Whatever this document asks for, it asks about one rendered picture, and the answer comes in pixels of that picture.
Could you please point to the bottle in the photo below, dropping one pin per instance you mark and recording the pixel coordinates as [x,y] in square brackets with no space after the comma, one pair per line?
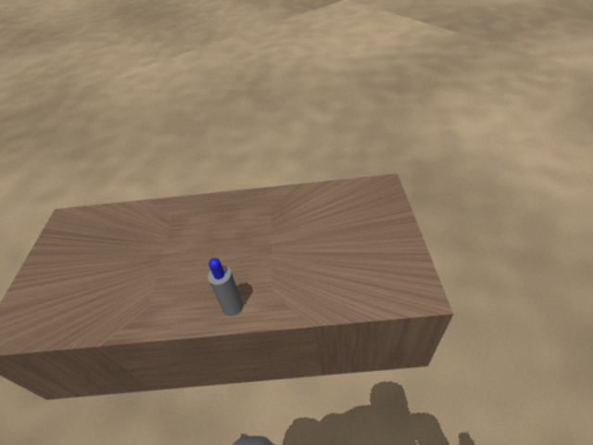
[224,287]

